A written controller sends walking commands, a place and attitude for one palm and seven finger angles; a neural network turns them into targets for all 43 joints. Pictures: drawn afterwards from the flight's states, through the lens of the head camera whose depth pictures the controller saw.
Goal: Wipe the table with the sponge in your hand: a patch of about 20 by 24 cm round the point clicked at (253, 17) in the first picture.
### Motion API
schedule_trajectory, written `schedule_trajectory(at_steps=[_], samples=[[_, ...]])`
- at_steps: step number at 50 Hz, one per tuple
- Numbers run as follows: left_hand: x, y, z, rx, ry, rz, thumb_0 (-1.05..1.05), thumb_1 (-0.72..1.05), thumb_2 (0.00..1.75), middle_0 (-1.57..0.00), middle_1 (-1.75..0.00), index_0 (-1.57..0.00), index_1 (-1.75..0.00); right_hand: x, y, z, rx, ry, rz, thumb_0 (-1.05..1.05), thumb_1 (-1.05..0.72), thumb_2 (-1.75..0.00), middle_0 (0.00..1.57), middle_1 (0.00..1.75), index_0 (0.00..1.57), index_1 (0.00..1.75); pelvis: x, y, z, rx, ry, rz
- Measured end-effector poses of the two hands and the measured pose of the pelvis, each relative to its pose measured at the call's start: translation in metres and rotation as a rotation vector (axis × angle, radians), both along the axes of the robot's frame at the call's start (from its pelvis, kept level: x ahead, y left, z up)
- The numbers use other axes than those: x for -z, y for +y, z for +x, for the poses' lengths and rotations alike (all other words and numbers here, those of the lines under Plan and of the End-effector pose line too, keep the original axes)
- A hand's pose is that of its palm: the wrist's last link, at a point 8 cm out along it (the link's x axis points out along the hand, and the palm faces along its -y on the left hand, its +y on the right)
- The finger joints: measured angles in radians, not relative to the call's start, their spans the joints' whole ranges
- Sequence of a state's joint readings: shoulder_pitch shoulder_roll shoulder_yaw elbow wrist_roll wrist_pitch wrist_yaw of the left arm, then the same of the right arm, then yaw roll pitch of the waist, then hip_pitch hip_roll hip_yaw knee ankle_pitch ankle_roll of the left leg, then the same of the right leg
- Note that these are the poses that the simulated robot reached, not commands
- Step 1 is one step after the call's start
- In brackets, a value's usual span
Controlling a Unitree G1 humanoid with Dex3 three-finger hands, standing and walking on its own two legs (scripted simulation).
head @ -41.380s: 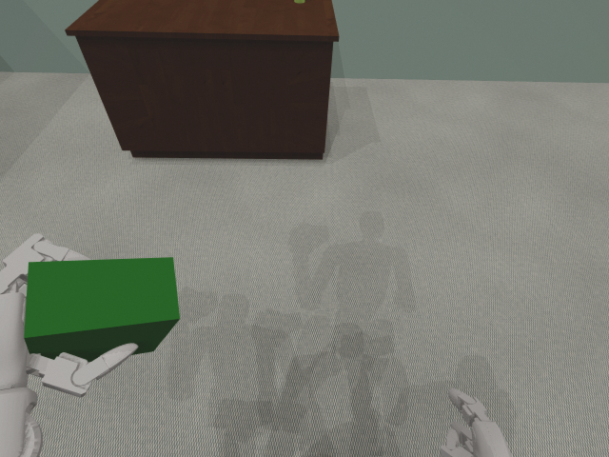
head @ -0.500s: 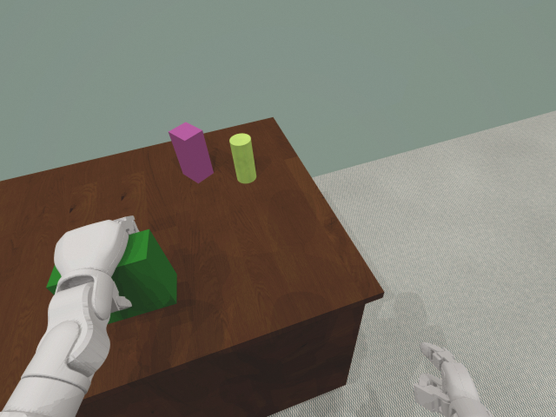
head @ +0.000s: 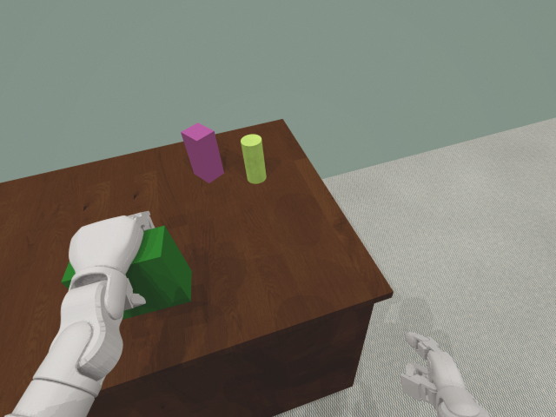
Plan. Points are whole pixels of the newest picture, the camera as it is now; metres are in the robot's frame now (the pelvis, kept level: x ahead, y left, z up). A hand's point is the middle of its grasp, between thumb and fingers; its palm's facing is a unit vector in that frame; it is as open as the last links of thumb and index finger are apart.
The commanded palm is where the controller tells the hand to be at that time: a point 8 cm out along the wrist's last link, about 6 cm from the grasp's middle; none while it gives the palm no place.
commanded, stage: bring the sponge back beside the body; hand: left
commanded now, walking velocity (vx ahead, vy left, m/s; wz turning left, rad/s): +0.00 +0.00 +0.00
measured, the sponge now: (139, 282) +0.28 +0.27 +0.05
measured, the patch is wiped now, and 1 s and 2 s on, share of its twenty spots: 1.00 1.00 1.00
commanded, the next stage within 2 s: step back with the hand held close in 1.40 s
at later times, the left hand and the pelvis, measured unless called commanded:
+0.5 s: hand (105, 290) +0.23 +0.27 +0.10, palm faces +0.05 -0.10 -0.99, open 10.4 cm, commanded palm +0.19 +0.27 +0.17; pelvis -0.01 -0.01 +0.00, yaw +0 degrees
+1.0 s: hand (88, 329) +0.17 +0.26 +0.11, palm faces +0.07 -0.12 -0.99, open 10.4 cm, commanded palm +0.14 +0.26 +0.18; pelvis -0.02 -0.02 +0.00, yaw -1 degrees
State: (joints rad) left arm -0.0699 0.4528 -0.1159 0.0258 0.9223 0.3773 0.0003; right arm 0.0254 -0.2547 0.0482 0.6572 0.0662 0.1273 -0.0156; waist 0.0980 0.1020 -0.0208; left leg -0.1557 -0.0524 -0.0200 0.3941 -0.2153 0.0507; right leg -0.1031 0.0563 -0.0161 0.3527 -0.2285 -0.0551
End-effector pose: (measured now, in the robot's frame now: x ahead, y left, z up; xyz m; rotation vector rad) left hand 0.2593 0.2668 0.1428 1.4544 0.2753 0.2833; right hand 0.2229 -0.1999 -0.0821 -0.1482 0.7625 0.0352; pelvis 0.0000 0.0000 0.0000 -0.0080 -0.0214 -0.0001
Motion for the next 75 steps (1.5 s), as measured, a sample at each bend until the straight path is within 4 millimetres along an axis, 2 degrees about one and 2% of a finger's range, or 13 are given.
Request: schedule_trajectory(at_steps=[11,19,29,43,54,75], samples=[[-0.003,0.012,-0.025,-0.064,0.008,-0.011,-0.01,-0.51,1.01,-0.7,-1.3,-0.71,-1.32,-0.002,-0.009,-0.002,0.003,-0.009,-0.014,0.01,-0.91,-0.9,0.2,0.3,0.2,0.3,0.0,-0.004,-0.003,-0.001,-0.019,0.001],[-0.005,0.002,-0.041,-0.019,-0.002,-0.01,-0.01,-0.51,1.01,-0.7,-1.3,-0.71,-1.32,-0.007,-0.009,0.003,-0.013,-0.047,-0.019,0.01,-0.91,-0.9,0.2,0.3,0.2,0.3,0.0,-0.007,-0.007,-0.004,-0.034,0.001],[-0.013,0.002,-0.059,-0.056,-0.027,-0.014,-0.01,-0.51,1.01,-0.7,-1.29,-0.71,-1.32,-0.011,-0.005,0.005,-0.032,-0.073,0.009,0.01,-0.9,-0.9,0.2,0.3,0.2,0.3,0.001,-0.013,-0.012,0.003,-0.044,0.003],[-0.014,-0.006,-0.093,-0.031,-0.031,-0.023,-0.01,-0.51,1.01,-0.7,-1.29,-0.71,-1.32,-0.013,-0.016,-0.002,-0.031,-0.099,-0.013,0.01,-0.9,-0.9,0.2,0.3,0.2,0.3,0.002,-0.019,-0.019,0.007,-0.066,0.002],[-0.018,-0.011,-0.117,-0.038,-0.047,-0.026,-0.01,-0.51,1.01,-0.7,-1.29,-0.71,-1.32,-0.015,-0.015,-0.006,-0.031,-0.125,0.001,0.01,-0.9,-0.9,0.2,0.3,0.2,0.3,0.003,-0.02,-0.025,0.012,-0.077,0.002],[-0.017,-0.012,-0.123,-0.029,-0.055,-0.022,-0.01,-0.51,1.01,-0.7,-1.29,-0.72,-1.31,-0.019,-0.014,-0.015,-0.03,-0.148,-0.007,0.01,-0.9,-0.9,0.2,0.3,0.2,0.3,0.003,-0.02,-0.034,0.016,-0.089,0.002]])
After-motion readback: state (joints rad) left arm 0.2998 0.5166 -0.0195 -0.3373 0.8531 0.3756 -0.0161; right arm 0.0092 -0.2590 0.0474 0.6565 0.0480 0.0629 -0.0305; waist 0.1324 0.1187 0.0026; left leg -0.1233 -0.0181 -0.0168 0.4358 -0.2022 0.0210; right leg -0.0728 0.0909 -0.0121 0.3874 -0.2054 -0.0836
